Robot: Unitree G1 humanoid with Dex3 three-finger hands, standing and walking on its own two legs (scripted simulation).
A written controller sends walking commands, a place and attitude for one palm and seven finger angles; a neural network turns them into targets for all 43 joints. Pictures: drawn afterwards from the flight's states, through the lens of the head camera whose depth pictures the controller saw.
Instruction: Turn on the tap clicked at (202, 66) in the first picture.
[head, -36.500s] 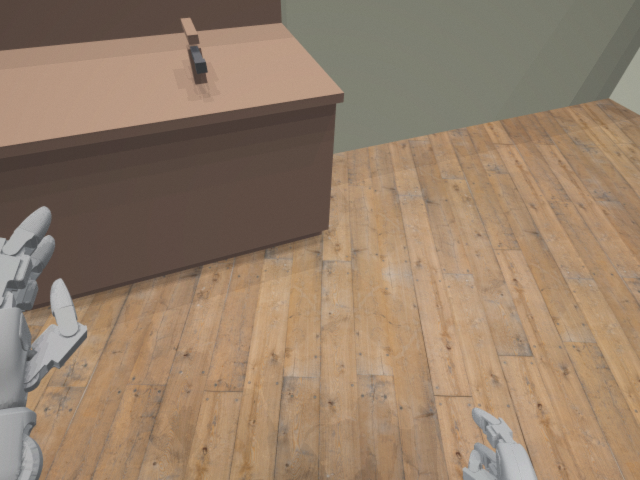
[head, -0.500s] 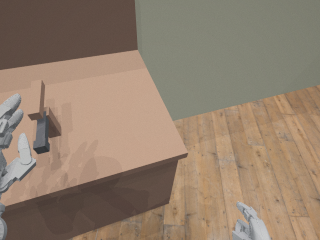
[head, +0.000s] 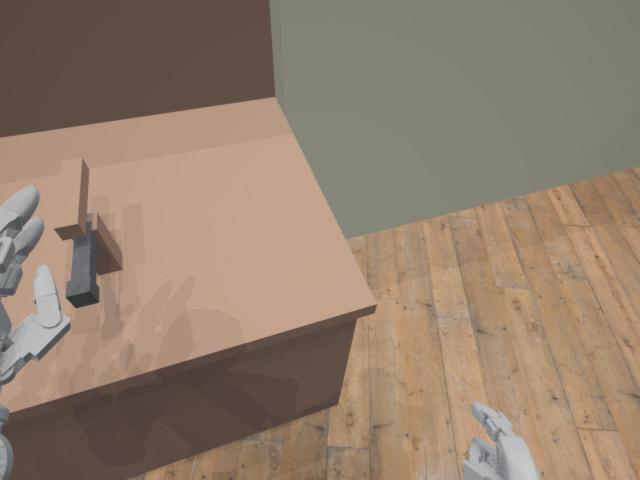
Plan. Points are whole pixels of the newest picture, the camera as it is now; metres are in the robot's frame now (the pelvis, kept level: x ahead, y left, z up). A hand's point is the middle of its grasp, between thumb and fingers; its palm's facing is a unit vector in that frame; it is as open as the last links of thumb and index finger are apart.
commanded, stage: shuffle to correct the standing spot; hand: left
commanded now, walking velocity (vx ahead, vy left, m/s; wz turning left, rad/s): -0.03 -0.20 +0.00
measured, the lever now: (83, 292) +0.33 +0.33 +0.03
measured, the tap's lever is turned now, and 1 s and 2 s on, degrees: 0 0 0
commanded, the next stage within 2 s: come to a stop and stand still in 0.16 s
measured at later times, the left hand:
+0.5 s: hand (26, 271) +0.25 +0.27 +0.20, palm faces +0.39 -0.81 -0.44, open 7.4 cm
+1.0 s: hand out of the picture +0.24 +0.31 +0.16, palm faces +0.33 -0.85 -0.41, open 7.4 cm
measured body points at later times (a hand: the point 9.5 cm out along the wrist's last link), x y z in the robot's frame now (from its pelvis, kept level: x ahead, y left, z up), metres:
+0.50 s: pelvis +0.00 +0.01 +0.00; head +0.04 +0.01 +0.45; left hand +0.22 +0.31 +0.22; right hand +0.16 -0.23 -0.09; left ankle +0.02 +0.16 -0.73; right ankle -0.01 -0.06 -0.73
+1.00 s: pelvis +0.01 +0.07 +0.01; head +0.05 +0.09 +0.46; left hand +0.22 +0.36 +0.18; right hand +0.22 -0.14 -0.06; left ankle +0.02 +0.16 -0.73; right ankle -0.01 -0.06 -0.73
